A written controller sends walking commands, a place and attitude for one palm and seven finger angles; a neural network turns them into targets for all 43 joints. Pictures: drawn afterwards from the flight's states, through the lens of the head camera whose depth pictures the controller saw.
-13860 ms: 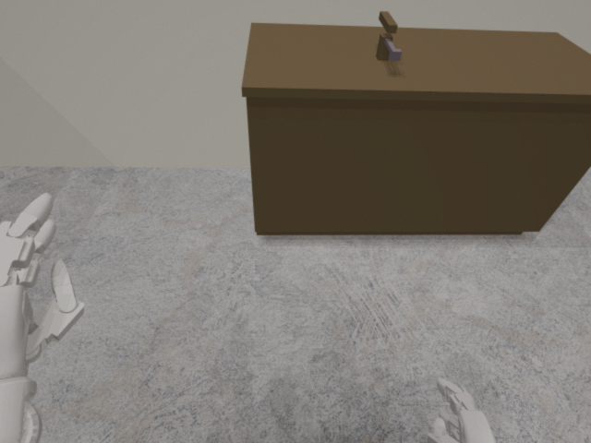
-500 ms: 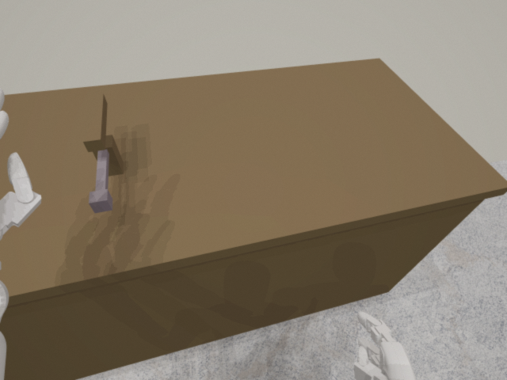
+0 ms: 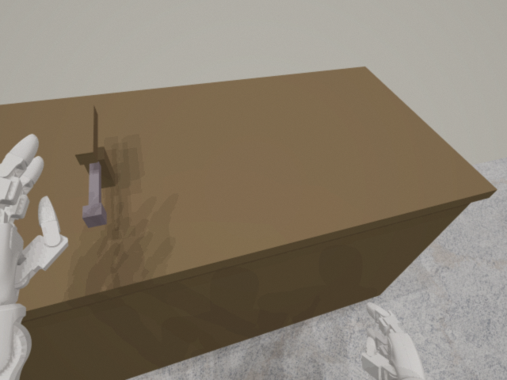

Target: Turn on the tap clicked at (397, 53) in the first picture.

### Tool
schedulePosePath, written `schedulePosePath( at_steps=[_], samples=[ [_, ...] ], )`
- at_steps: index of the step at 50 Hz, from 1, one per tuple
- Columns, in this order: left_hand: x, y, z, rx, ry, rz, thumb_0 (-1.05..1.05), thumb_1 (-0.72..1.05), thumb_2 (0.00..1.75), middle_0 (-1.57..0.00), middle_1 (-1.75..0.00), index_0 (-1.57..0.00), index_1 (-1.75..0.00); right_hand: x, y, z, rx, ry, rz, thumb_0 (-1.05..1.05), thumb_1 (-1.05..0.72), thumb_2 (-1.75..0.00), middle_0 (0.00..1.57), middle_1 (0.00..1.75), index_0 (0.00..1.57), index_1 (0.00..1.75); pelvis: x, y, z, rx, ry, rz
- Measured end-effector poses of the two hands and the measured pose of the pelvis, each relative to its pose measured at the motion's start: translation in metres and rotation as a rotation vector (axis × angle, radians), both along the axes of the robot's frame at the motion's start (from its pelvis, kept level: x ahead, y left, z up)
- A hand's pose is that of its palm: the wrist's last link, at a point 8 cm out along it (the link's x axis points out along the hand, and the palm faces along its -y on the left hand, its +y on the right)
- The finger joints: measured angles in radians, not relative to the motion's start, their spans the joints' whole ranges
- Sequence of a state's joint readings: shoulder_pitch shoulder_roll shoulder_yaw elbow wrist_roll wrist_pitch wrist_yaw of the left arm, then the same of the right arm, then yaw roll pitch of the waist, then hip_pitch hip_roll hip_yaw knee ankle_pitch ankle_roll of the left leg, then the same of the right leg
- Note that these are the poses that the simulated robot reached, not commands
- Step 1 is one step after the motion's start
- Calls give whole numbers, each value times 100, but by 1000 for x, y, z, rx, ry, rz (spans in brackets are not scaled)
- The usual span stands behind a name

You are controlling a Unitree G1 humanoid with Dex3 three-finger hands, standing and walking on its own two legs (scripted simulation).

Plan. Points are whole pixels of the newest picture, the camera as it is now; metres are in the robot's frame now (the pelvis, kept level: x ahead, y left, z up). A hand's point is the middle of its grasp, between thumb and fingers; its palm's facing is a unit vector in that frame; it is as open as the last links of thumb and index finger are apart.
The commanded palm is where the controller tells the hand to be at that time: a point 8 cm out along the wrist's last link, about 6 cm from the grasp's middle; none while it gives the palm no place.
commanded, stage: look again from close up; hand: left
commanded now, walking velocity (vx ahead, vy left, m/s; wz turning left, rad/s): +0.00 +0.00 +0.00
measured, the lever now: (94, 215) +0.33 +0.30 +0.05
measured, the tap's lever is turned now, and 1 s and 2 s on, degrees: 0 0 0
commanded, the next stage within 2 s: turn the palm inward beside the body in 0.14 s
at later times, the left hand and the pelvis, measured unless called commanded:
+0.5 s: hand (77, 258) +0.21 +0.23 +0.15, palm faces +0.31 -0.90 -0.32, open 7.5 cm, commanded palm +0.15 +0.28 +0.17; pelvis -0.01 +0.00 -0.01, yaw +0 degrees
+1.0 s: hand (93, 277) +0.19 +0.21 +0.14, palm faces +0.52 -0.81 -0.28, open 7.5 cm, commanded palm +0.13 +0.25 +0.15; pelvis +0.00 -0.06 -0.02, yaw +4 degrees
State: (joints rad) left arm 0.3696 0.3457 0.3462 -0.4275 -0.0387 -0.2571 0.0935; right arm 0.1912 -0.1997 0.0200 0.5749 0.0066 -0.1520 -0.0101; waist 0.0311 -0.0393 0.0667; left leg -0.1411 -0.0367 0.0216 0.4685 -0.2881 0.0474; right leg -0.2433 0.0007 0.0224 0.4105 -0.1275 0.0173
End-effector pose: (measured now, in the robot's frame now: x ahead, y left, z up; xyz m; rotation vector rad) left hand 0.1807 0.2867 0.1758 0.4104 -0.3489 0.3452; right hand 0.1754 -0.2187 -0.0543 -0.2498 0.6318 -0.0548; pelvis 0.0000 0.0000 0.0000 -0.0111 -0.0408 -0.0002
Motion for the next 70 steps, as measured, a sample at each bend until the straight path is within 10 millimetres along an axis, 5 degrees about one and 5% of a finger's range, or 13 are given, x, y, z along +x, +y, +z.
schedulePosePath(
  at_steps=[12, 15, 19, 27, 34, 45, 52, 58, 70],
  samples=[
    [-8, 12, -7, -13, 32, 17, 2, 89, 90, -21, -30, -21, -30, -7, 17, -1, 6, 23, 17, 2, -90, -90, 21, 30, 20, 29, -4, 8, 0, -3, -7, 6],
    [2, 29, 20, 143, -26, 32, 2, 88, 90, -22, -30, -21, -30, -11, 23, -8, -41, 53, 106, 1, -90, -90, 21, 30, 20, 29, -8, 6, -4, 1, -2, 58],
    [10, 50, 34, -47, -10, 77, 2, 88, 90, -21, -30, -21, -30, -12, 22, -19, 0, 78, 142, 2, -90, -90, 21, 30, 20, 30, -9, 7, -4, 9, 2, 38],
    [-17, -25, -26, -93, 183, -31, 2, 89, 90, -20, -30, -20, -30, -2, 3, -16, 37, -26, 80, 2, -90, -90, 21, 30, 20, 30, -17, -6, -14, 31, 20, 2],
    [-42, -20, -14, -72, 18, 185, 2, 88, 90, -21, -30, -21, -30, 5, -16, -30, 22, -19, 100, 2, -90, -90, 21, 30, 20, 29, -21, -33, -23, 27, 31, 37],
    [-30, -45, -22, -116, 156, 165, 2, 89, 90, -21, -30, -20, -30, 11, -54, -43, 35, 4, 27, 2, -90, -90, 21, 30, 20, 30, -12, -62, -23, 17, 43, 59],
    [-34, -43, -29, -141, 147, 222, 2, 89, 90, -21, -30, -21, -30, 19, -71, -50, 4, 38, -1, 2, -91, -90, 21, 30, 20, 29, -1, -63, -25, 11, 76, 69],
    [-37, -40, -37, -171, 161, 212, 2, 89, 90, -21, -30, -20, -30, 28, -64, -48, -9, 22, 9, 2, -91, -90, 20, 30, 20, 29, 10, -54, -25, 11, 94, 71],
    [-36, -34, -42, -229, 153, 183, 2, 89, 90, -21, -30, -20, -30, 38, -17, -35, 41, -65, 67, 2, -90, -90, 21, 30, 20, 29, 16, -34, -22, 7, 87, 70]
  ],
)
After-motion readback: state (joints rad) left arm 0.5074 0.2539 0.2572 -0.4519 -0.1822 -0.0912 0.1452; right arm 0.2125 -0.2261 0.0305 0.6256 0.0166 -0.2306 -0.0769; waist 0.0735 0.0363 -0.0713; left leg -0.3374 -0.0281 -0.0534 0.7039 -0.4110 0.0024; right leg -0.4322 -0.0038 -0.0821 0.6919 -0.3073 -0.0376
